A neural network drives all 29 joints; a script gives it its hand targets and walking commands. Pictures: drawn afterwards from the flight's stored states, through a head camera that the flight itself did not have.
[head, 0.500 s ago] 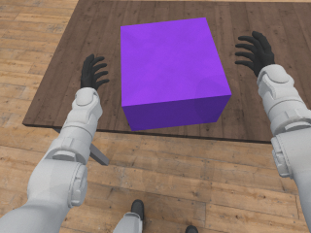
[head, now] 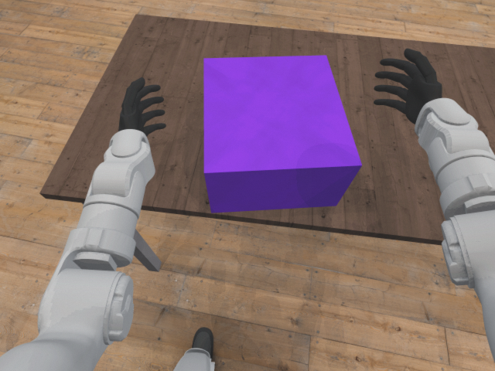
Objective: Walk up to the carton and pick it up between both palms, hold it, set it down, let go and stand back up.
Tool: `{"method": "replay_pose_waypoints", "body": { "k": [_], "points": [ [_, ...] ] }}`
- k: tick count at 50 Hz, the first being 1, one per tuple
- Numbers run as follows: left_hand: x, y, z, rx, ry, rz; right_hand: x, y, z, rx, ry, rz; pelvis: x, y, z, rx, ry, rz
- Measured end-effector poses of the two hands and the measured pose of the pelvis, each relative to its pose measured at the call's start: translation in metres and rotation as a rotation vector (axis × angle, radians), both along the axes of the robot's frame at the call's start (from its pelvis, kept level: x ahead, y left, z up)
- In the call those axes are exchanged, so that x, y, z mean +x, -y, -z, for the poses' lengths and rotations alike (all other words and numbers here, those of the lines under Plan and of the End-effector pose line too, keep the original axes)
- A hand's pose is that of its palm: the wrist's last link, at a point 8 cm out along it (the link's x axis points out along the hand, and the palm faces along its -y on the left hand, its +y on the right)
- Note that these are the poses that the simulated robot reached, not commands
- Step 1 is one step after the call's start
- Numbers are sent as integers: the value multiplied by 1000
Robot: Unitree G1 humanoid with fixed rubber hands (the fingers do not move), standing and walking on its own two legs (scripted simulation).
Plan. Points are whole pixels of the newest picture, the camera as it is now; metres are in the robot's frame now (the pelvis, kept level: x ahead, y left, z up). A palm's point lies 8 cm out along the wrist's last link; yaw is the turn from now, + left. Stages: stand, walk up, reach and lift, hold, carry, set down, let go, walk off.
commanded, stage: set down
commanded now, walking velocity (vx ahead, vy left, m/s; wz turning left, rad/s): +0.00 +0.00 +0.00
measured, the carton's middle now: (270, 132) +0.53 +0.04 +0.00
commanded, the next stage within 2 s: none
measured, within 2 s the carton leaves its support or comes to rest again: neither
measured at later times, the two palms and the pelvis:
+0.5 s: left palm (147, 170) +0.36 +0.21 +0.07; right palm (438, 168) +0.43 -0.22 +0.08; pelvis +0.01 +0.00 +0.01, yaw +0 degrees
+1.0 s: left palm (149, 214) +0.31 +0.20 +0.04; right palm (444, 220) +0.37 -0.25 +0.04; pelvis +0.03 -0.01 +0.01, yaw +1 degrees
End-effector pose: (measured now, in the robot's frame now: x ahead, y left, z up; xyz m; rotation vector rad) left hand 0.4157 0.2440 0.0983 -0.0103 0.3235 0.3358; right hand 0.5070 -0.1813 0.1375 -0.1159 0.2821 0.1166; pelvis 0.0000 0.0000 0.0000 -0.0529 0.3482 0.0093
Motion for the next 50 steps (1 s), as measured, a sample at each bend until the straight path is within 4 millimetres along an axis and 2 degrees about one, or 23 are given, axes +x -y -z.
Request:
{"method": "replay_pose_waypoints", "body": {
  "k": [10,16,25,32,42,50],
  "points": [
    [-34,13,15,7,-3,34,-38,20,30,-2,-6,4,1,1,-5,11,72,-22],
    [-45,22,27,-12,-31,41,-62,33,48,9,-19,13,2,1,-5,24,98,-3],
    [-52,29,25,-22,-9,48,-75,43,58,8,-34,2,7,4,-7,36,138,7],
    [-62,28,34,-18,-8,34,-83,46,63,-4,-12,-5,16,7,-10,40,164,-2],
    [-98,34,60,-10,-54,43,-120,60,91,2,-28,18,28,9,-11,50,218,-10],
    [-106,40,61,-12,-32,38,-141,64,100,11,-23,19,27,10,-11,55,234,4]
  ]
}}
